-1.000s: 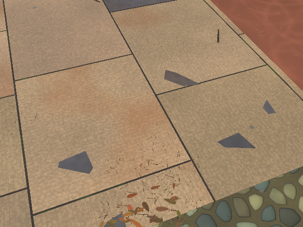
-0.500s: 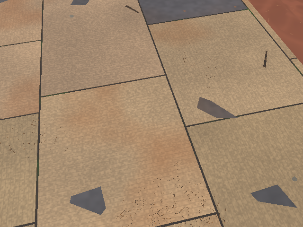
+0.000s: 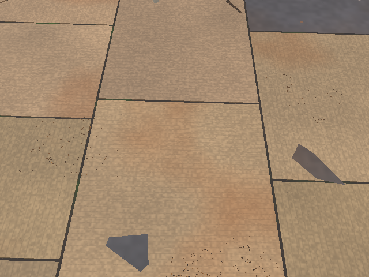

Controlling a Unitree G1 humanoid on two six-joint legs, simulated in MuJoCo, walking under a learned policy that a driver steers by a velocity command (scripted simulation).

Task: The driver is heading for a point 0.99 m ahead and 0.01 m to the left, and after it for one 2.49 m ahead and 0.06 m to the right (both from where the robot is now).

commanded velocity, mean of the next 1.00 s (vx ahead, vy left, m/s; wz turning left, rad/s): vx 0.08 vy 0.00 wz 0.33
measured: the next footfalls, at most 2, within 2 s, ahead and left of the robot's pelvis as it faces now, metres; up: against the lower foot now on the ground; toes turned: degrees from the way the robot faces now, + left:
right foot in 0.12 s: +0.09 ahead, -0.15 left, +0.00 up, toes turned +10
left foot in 0.52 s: +0.01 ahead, +0.11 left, +0.00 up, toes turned +17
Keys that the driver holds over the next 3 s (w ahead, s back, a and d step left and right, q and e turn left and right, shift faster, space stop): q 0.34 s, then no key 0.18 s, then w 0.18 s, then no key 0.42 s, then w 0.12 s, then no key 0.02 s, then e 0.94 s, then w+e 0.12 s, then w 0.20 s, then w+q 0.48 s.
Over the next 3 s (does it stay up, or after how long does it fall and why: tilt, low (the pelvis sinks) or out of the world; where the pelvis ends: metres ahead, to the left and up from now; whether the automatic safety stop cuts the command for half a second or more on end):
stays up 0.51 -0.05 -0.02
